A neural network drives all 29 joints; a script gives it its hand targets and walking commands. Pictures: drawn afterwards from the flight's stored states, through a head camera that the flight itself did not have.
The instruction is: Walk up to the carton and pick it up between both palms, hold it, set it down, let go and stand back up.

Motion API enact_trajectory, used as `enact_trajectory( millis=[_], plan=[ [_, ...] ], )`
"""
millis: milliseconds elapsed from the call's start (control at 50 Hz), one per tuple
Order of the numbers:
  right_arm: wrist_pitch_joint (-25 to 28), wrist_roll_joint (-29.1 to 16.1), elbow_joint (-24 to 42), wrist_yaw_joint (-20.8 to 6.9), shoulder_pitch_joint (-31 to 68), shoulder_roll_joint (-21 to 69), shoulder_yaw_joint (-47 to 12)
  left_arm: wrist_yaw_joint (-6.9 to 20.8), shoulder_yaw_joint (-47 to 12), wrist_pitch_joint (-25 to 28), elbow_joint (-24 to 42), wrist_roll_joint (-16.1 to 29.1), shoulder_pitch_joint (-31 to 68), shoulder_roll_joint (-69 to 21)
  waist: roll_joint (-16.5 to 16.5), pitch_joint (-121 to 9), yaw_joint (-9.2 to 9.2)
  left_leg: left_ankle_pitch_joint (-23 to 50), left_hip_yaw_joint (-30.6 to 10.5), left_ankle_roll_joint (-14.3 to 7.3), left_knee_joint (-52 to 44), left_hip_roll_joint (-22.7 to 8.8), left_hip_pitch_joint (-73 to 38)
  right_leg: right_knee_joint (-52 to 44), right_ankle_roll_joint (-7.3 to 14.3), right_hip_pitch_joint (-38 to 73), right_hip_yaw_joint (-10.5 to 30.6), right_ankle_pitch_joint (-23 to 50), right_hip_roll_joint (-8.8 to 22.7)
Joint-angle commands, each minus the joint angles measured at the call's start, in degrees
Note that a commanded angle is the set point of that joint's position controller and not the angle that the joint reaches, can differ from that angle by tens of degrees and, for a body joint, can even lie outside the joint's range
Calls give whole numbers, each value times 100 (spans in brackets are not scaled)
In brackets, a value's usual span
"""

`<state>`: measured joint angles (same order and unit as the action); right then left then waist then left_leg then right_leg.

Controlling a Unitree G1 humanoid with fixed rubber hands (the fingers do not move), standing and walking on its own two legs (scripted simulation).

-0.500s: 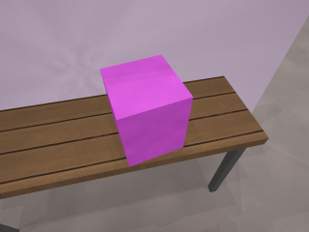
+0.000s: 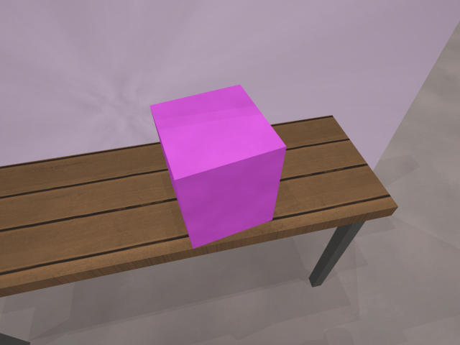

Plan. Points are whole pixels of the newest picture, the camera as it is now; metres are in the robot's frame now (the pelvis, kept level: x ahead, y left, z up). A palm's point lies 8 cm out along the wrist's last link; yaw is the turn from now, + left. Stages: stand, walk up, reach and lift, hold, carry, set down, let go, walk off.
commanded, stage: stand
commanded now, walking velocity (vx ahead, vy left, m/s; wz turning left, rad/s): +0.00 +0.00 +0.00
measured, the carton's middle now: (216, 167) +0.46 +0.05 +0.01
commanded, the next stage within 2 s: walk up in 1.22 s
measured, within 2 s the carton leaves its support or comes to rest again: neither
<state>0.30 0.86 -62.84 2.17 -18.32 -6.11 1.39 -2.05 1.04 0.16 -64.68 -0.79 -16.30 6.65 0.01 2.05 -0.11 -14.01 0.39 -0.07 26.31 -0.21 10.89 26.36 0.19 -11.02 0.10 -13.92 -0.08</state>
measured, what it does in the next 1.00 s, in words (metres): stands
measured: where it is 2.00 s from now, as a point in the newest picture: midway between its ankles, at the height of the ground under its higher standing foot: outside the picture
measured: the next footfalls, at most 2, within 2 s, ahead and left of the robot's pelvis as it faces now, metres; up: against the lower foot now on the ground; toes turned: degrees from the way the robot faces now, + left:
right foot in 1.74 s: +0.12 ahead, -0.22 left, +0.00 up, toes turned +20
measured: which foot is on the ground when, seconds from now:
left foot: down 0.00-1.00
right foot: down 0.00-1.00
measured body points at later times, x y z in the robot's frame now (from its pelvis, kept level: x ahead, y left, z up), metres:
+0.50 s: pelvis -0.01 +0.00 +0.00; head +0.00 +0.00 +0.45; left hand -0.03 +0.20 -0.16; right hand -0.04 -0.20 -0.16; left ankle +0.00 +0.12 -0.74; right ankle +0.00 -0.12 -0.74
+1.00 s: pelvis -0.01 +0.00 +0.00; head +0.00 +0.00 +0.45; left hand -0.04 +0.20 -0.16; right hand -0.04 -0.20 -0.16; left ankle +0.00 +0.12 -0.74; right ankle +0.00 -0.12 -0.74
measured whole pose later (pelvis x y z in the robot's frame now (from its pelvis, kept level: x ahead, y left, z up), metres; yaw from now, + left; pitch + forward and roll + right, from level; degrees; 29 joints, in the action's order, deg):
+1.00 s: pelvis -0.01 +0.00 +0.00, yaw +0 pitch -1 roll +0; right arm 0.5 0.7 -65.6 2.3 -19.9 -5.0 0.5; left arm -2.2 0.3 0.4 -66.4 -0.7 -18.6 5.3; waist 0.0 1.3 -0.1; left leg -12.8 0.5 -0.1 25.5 -0.2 11.7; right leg 25.4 0.1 -11.8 0.2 -12.7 0.0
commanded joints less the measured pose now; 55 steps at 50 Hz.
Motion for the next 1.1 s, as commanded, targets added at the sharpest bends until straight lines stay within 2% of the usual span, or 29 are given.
enact_trajectory(
  millis=[0, 520, 1080],
  plan=[
    [52, 1, 22, 36, -369, -443, 62, -38, 66, 45, 50, -1, -355, 443, 15, 234, -1, 419, -419, -186, -521, -379, 176, -515, 180, -118, 399, 441, 397],
    [25, -1, -232, 45, -533, -303, -11, -50, 4, 23, -132, -1, -588, 279, 13, 345, 4, 63, -447, -169, -632, -377, 324, -620, 156, -268, 419, 104, 391],
    [59, -14, -238, 30, -655, -281, -38, -39, -22, 60, -124, 11, -743, 246, 13, 335, 6, 183, -445, -172, -645, -399, 310, -620, 150, -249, 416, 238, 414]
  ],
)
